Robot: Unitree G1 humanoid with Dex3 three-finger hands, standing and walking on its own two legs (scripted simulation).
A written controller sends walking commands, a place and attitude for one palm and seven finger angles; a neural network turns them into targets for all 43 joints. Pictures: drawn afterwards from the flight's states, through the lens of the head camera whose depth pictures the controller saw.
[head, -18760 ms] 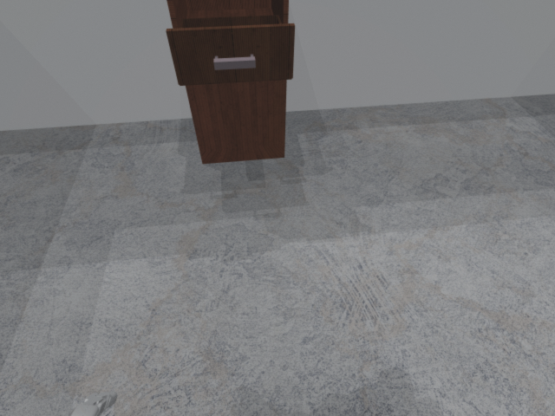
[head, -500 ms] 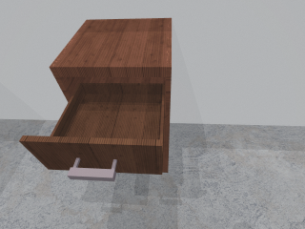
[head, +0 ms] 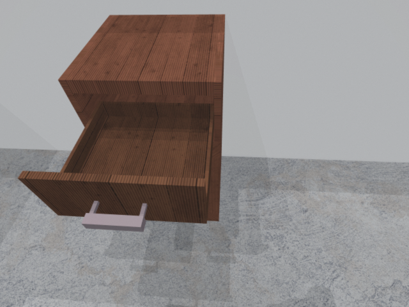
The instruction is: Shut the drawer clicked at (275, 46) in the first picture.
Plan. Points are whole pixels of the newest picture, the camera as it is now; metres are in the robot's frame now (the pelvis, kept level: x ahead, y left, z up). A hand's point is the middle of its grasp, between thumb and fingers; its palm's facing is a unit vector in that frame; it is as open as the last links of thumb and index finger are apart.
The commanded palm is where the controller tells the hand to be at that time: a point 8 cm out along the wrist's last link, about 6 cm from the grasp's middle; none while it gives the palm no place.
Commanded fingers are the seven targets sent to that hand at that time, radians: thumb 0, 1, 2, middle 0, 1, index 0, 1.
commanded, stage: come to a stop and stand still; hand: left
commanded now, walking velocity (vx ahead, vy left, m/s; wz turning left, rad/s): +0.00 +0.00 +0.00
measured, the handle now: (117, 213) +0.32 +0.23 -0.05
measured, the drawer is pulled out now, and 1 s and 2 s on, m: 0.30 0.30 0.30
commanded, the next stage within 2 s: look again from close up in 0.58 s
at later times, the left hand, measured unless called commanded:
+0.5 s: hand out of the picture -0.06 +0.17 -0.17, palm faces -0.02 -0.98 -0.20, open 16.5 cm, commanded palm none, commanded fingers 0.00 -0.50 0.30 -0.15 -0.30 -0.15 -0.30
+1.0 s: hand out of the picture -0.06 +0.17 -0.17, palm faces -0.03 -0.98 -0.19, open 16.4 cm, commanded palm none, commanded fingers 0.00 -0.50 0.30 -0.15 -0.30 -0.15 -0.30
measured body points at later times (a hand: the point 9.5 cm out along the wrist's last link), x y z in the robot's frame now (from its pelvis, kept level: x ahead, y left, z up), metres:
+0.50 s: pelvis -0.03 +0.00 +0.00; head +0.00 -0.01 +0.45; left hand -0.06 +0.22 -0.15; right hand -0.06 -0.20 -0.17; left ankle -0.06 +0.13 -0.74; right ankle +0.01 -0.13 -0.74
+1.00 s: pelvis -0.02 +0.01 +0.00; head +0.00 +0.00 +0.45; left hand -0.05 +0.22 -0.16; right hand -0.04 -0.19 -0.17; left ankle -0.06 +0.13 -0.74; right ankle +0.01 -0.13 -0.74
